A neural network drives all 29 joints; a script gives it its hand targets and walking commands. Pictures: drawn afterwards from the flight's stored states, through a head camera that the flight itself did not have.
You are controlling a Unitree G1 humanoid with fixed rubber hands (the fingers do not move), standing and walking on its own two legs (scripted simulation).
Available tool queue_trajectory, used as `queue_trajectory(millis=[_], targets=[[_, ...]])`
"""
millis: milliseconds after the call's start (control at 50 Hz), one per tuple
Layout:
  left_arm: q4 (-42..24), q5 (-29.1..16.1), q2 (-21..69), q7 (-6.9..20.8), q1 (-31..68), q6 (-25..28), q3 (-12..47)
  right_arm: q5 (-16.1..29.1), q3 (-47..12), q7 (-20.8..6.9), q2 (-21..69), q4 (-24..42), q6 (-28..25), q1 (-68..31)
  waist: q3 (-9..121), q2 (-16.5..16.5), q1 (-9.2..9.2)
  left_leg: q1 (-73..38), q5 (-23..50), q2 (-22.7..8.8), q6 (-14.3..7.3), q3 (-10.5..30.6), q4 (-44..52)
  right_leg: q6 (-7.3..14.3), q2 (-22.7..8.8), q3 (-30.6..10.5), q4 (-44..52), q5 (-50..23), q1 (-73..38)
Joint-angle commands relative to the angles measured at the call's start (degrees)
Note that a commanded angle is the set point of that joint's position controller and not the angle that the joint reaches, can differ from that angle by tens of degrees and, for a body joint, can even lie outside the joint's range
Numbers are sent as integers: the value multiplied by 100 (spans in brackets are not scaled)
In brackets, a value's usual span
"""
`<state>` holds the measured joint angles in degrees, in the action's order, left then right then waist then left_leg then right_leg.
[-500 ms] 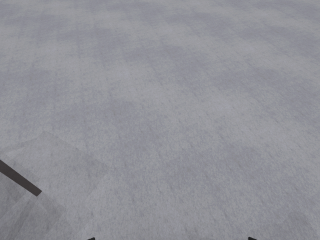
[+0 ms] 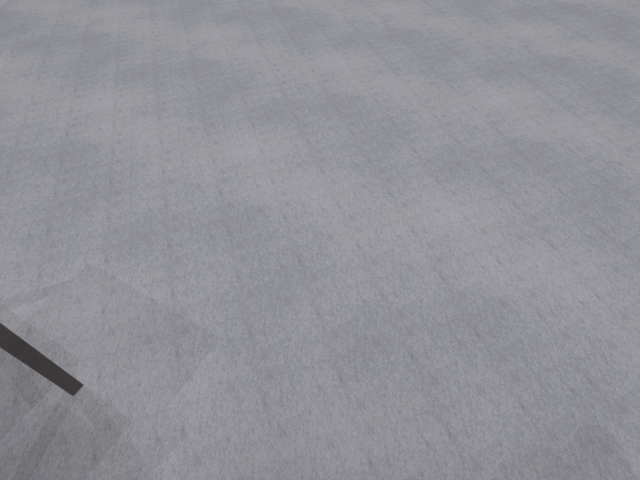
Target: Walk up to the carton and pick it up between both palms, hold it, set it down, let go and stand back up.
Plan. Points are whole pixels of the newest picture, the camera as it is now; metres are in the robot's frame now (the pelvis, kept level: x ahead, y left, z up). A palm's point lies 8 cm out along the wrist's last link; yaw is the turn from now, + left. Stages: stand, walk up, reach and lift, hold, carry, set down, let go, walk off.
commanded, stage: walk up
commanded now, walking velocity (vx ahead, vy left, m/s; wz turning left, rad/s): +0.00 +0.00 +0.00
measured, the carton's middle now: out of the picture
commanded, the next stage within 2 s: none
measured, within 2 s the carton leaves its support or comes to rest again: neither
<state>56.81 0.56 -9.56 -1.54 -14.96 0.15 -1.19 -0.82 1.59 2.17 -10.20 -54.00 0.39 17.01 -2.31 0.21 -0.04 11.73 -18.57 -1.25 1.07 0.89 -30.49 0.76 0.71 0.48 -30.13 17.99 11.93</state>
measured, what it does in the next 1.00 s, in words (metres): steps to the left, turning left: left foot, then right foot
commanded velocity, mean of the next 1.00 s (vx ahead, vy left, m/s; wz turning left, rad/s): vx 0.00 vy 0.00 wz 0.00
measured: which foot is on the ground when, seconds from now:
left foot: down 0.00-0.12, up 0.14-0.40, down 0.42-0.72, up 0.74-1.00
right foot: down 0.00-0.44, up 0.46-0.68, down 0.70-1.00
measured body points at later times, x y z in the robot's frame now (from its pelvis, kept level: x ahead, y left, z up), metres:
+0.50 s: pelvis -0.02 +0.09 -0.03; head -0.01 +0.14 +0.41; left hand -0.06 +0.40 -0.17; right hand +0.16 -0.15 -0.13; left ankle -0.01 +0.25 -0.73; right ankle -0.02 -0.08 -0.70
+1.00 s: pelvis -0.03 +0.18 -0.01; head -0.01 +0.20 +0.44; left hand -0.18 +0.44 -0.12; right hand +0.25 +0.07 -0.12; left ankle -0.08 +0.35 -0.70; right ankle +0.10 +0.05 -0.73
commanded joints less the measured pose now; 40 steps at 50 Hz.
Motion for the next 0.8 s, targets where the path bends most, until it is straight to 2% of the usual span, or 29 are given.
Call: queue_trajectory(millis=[0, 20, 40, 60, 80, 100, 160, 220, 240, 280, 320, 360, 380, 400, 420, 440, 460, 480, 500, 540, 560, 600, 640, 660, 680, 700, 740, 760, 780], targets=[[-22, -37, -497, -41, -212, 40, -108, 56, 105, 27, -525, -7, -54, 491, 294, -137, -58, -141, 1609, -316, -231, 162, 414, 162, -482, -358, 613, -2108, -258], [-43, 34, -641, -53, -187, 63, -161, 33, 102, 28, -457, -132, -35, 345, 140, 249, 15, -74, 1646, -256, -166, 85, 424, 192, -503, -369, 566, -1921, -314], [-749, 200, -1489, -190, -297, 189, -482, -24, 232, -71, -1259, 464, 7, 40, -113, 62, 248, 1394, 2416, -166, -193, 470, -525, 416, -961, -273, -47, -1863, -1382], [-562, 272, -1547, -256, -690, 195, -585, -58, 241, -127, -1162, 398, 26, 156, -10, -536, 397, 2043, 1845, -201, 74, 150, -1083, 791, -1648, -452, 88, -2607, -2052], [-525, 310, -1484, -334, -828, 191, -546, -143, 232, -131, -1019, 529, 127, -23, -201, -753, 424, 2357, -972, -156, 80, -122, -2098, 1280, -2550, -1038, 666, -3373, -1699], [-528, 283, -1466, -335, -913, 197, -550, -299, 309, -133, -1119, 692, 226, -249, -310, -578, 391, 2525, -1061, -467, 47, 157, -2822, 1523, -2953, -1221, 842, -3426, -1485], [-864, 426, -1740, -392, -301, 183, -614, -462, 298, -345, -933, 1062, 424, -641, -677, -243, 271, 2551, -473, -880, 132, 484, -3321, 1325, -2851, -937, 1654, -336, -404], [-1116, 426, -1547, -347, 210, 248, -604, -279, 299, -585, -900, 995, 481, -61, -355, -918, -121, 2093, -249, -1018, 89, 464, -2942, 1285, -2501, -67, 1288, -493, -408], [-1072, 447, -1637, -359, 100, 258, -605, -292, 335, -664, -991, 1136, 463, -237, -412, -962, -69, 1868, -230, -1035, 66, 421, -2848, 1312, -2574, 35, 1298, -264, -157], [-1163, 451, -1697, -371, 139, 292, -596, -285, 280, -720, -952, 1099, 423, -269, -402, -619, 9, 1477, -203, -983, -26, 106, -1985, 1239, -2403, 676, 984, -328, 114], [-1267, 388, -1817, -304, 281, 264, -600, -219, 299, -793, -914, 982, 321, 230, -214, -905, -238, 607, -64, -655, -55, -383, -1341, 1116, -2124, 1072, 363, -278, 264], [-1377, 272, -1601, -260, -5, 207, -536, -236, 351, -762, -1067, 911, 168, 504, 26, -322, -319, -546, 760, -77, -175, -1240, -705, 887, -1634, 1400, -538, 195, 1046], [-1481, 301, -1463, -227, -14, 165, -466, -244, 458, -737, -1400, 782, 76, 843, 138, 520, -578, -989, 405, 19, -267, -939, -356, 701, -1259, 1589, -1861, 664, 1350], [-1654, 166, -1220, -110, -171, 104, -355, -262, 563, -666, -1856, 957, 44, 1093, -71, 1442, -761, -632, 689, -526, -775, 555, 418, 404, -698, 1649, -3221, 996, 1647], [-1903, 108, -976, -22, -201, 70, -239, -144, 651, -633, -2310, 1163, 89, 760, -291, 2061, -592, -235, 394, -1067, -1347, 2247, 1064, 228, -234, 951, -4025, 2565, 2354], [-2082, -16, -1198, -15, -3, -4, -322, -68, 633, -596, -2422, 1076, 126, 878, -132, 2088, -756, 193, -700, -1639, -2040, 3484, 1862, 157, -203, 323, -4585, 2501, 2405], [-2132, -45, -1315, -25, 18, 15, -297, -36, 688, -509, -2470, 1200, 143, 534, -299, 2127, -541, 255, -1496, -1702, -2059, 3537, 1966, 126, -428, 111, -4839, 2208, 2694], [-2017, 29, -1365, -34, -41, 100, -384, 4, 621, -449, -2270, 1347, 147, 235, -250, 1889, -550, 174, -1302, -1563, -1935, 2710, 1644, 58, -693, -52, -4361, 2061, 2393], [-2023, 17, -1292, -20, -319, 225, -347, -136, 621, -333, -2084, 1394, 143, -268, -104, 1626, -225, 50, 107, -1248, -1667, 1895, 1008, -63, -745, -120, -3589, 1689, 2087], [-1902, 58, -1366, -65, -164, 310, -367, -67, 518, -371, -1666, 1494, 90, -125, 169, 998, -290, 305, 2172, -956, -1376, 1467, 521, -42, -609, 0, -2376, 1319, 1460], [-1929, 49, -1243, -90, -444, 332, -360, -125, 475, -426, -1485, 1536, 167, -57, 298, 1038, -289, 363, 2341, -872, -1389, 1384, 392, -12, -457, 171, -2058, 1267, 1154], [-1848, 18, -1007, -113, -996, 344, -382, -205, 428, -496, -1562, 1753, 244, -359, 352, 1173, -38, 883, 1888, -837, -1407, 1646, 224, 111, -180, 396, -835, 757, 404], [-1740, 135, -1069, -137, -1712, 360, -439, -198, 332, -613, -1396, 2011, 292, -897, 577, 194, 485, 2548, -170, -264, -936, 1305, -437, 205, -294, 428, 90, -584, -1601], [-1707, 257, -1589, -134, -1843, 346, -612, -159, 285, -601, -1171, 2181, 301, -882, 741, -1087, 600, 3310, -1385, 210, -510, 866, -1407, 628, -1562, -999, 724, 319, -2233], [-1940, 407, -2025, -205, -1474, 298, -768, -263, 211, -553, -871, 2144, 325, -657, 264, -1386, 452, 3614, -1216, 200, -138, 713, -2805, 946, -3160, -2563, 1713, 2027, -1215], [-2014, 333, -2040, -296, -982, 240, -769, -346, 405, -543, -1196, 2087, 433, -331, -76, -1012, 163, 3439, -980, 92, -27, 841, -3558, 1272, -3349, -2797, 2063, 2608, -521], [-2180, 224, -1787, -327, -150, 280, -708, -500, 547, -659, -1597, 1934, 518, -98, -607, -792, -106, 2725, -696, -278, 225, 745, -4446, 1553, -3208, -2418, 2121, 2365, 587], [-2161, 223, -1664, -313, 37, 332, -722, -456, 559, -722, -1602, 1830, 499, -202, -859, -1126, -217, 2663, -369, -339, 338, 833, -4591, 1331, -2835, -1742, 1990, 2068, 885], [-2059, 247, -1558, -293, 62, 351, -672, -429, 520, -777, -1607, 1819, 473, -237, -852, -800, -237, 2634, -201, -413, 335, 919, -4330, 1236, -2636, -1461, 1934, 1705, 757]])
